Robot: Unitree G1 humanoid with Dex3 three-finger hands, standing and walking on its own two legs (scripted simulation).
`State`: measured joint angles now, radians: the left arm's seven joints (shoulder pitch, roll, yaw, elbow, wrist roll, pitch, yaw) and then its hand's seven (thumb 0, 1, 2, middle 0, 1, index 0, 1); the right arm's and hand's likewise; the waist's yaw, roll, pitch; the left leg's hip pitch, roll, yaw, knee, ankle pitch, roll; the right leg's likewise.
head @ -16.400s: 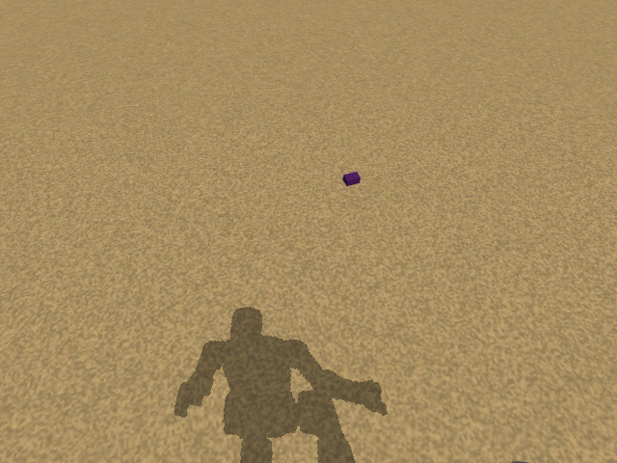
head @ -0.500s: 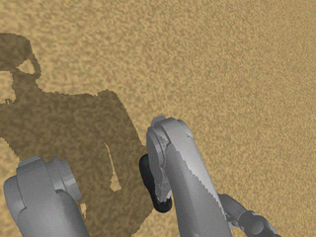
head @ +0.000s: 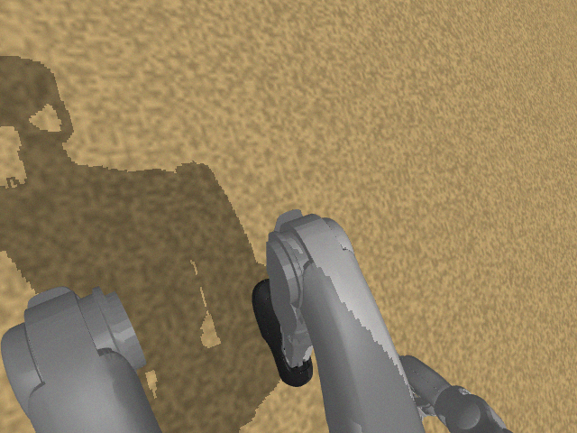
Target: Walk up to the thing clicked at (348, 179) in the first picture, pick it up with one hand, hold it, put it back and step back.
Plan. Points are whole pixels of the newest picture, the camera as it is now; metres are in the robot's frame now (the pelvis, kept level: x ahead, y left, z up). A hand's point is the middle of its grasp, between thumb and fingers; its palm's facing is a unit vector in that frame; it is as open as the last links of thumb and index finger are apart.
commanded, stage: close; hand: left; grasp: from above
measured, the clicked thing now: out of the picture +0.44 +0.34 -0.27
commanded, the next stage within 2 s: settle in 0.96 s
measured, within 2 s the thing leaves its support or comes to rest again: leaves its support in 1.34 s
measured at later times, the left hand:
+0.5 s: hand out of the picture +0.42 +0.34 -0.23, palm faces -0.47 -0.15 -0.87, open 7.7 cm
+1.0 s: hand out of the picture +0.42 +0.34 -0.23, palm faces -0.47 -0.15 -0.87, open 7.5 cm
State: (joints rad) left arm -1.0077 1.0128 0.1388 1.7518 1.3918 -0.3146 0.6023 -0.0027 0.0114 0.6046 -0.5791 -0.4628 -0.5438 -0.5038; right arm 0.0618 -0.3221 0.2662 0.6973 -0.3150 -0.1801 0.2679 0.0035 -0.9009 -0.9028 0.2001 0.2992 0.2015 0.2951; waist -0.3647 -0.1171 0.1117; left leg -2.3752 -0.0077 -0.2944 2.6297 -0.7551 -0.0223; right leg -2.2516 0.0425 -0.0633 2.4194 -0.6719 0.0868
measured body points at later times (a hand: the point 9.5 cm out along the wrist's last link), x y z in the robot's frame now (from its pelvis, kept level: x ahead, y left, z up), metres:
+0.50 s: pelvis +0.00 +0.00 +0.00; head +0.25 +0.14 +0.35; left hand +0.44 +0.34 -0.18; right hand +0.08 -0.25 -0.06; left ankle +0.05 +0.13 -0.25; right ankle +0.12 -0.15 -0.25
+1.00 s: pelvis +0.00 +0.00 +0.00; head +0.25 +0.14 +0.35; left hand +0.44 +0.34 -0.18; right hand +0.07 -0.26 -0.06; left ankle +0.05 +0.13 -0.25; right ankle +0.12 -0.15 -0.25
